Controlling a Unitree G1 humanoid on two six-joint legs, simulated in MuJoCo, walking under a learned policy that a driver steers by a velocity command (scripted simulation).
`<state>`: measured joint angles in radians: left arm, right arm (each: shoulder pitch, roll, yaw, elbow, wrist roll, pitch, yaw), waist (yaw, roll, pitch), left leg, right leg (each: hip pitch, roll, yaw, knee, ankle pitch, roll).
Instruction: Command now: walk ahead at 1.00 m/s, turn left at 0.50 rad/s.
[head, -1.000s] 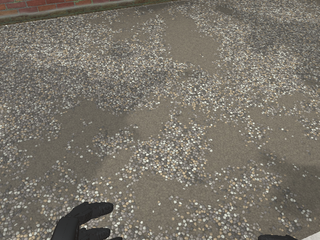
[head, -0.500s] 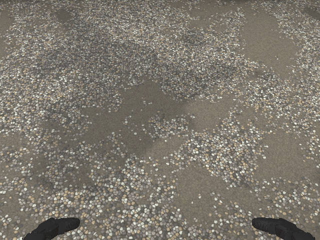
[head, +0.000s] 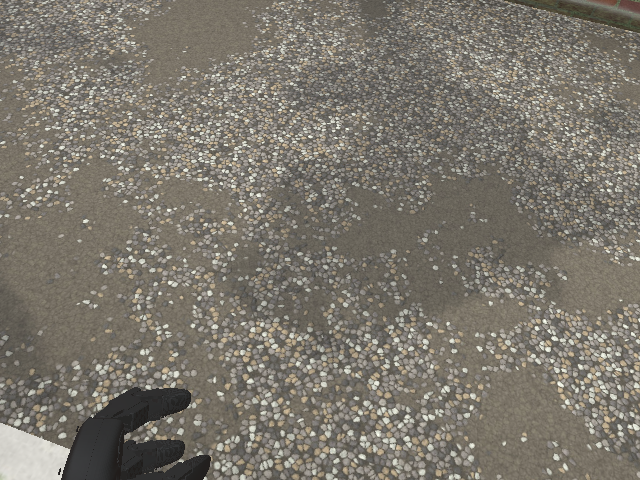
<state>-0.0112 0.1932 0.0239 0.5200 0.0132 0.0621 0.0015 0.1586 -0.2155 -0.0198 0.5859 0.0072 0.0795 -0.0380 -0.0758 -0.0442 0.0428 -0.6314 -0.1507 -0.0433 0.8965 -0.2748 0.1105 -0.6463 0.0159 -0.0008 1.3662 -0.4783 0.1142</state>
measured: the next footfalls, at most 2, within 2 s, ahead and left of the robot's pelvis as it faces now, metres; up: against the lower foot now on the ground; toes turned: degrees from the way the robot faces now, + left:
right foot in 0.14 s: +0.02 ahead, -0.08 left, +0.00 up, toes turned -16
left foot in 0.32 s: +0.13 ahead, +0.12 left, +0.00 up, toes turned -5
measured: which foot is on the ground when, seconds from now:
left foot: down 0.00-0.16, up 0.18-0.30, down 0.32-1.00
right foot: up 0.00-0.12, down 0.14-1.00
